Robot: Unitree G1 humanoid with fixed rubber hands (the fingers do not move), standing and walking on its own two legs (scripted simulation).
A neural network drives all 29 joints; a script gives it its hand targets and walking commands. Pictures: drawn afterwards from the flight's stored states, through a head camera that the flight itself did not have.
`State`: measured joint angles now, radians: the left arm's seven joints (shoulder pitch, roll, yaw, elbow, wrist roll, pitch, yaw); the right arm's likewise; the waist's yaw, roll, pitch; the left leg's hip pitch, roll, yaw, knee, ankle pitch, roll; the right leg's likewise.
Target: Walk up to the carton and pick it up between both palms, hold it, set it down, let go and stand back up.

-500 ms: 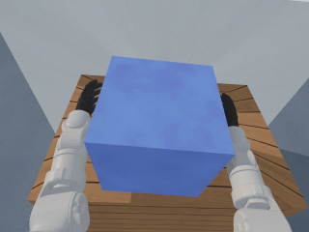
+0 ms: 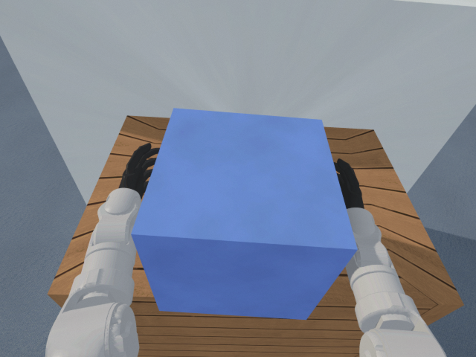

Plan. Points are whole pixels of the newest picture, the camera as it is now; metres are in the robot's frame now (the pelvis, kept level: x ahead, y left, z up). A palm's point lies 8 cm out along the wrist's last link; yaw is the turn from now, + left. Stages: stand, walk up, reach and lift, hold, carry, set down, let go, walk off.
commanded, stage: set down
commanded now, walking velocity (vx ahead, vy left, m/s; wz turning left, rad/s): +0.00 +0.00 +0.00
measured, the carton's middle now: (240, 215) +0.37 -0.02 +0.02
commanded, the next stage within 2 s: none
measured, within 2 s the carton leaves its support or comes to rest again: rests again in 1.00 s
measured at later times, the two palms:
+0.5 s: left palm (141, 173) +0.44 +0.17 +0.05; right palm (335, 193) +0.39 -0.21 +0.05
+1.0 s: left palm (135, 184) +0.41 +0.18 +0.06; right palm (335, 202) +0.37 -0.20 +0.06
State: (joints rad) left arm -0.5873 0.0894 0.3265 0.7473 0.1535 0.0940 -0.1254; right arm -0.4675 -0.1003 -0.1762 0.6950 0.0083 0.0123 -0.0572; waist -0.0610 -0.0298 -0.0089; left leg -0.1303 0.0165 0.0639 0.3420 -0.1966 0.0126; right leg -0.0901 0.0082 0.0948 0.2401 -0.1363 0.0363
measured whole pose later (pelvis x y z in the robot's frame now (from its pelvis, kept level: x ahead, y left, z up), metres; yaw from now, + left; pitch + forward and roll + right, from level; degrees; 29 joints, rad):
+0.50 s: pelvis +0.04 +0.00 +0.00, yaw +0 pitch +5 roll -1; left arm -0.66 0.14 0.26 0.92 0.15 -0.14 -0.08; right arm -0.49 -0.06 -0.28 0.76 -0.07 -0.16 -0.03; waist -0.05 -0.03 -0.01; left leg -0.20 0.02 0.06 0.34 -0.21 0.01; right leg -0.18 0.01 0.09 0.28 -0.16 0.03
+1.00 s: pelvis +0.02 +0.00 +0.00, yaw +0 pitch +5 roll -1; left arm -0.63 0.13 0.29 0.97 0.15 -0.22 -0.08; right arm -0.49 -0.07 -0.25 0.87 -0.07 -0.29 -0.06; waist -0.05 -0.04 -0.05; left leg -0.22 0.01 0.06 0.34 -0.21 0.02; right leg -0.18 0.00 0.09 0.26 -0.16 0.04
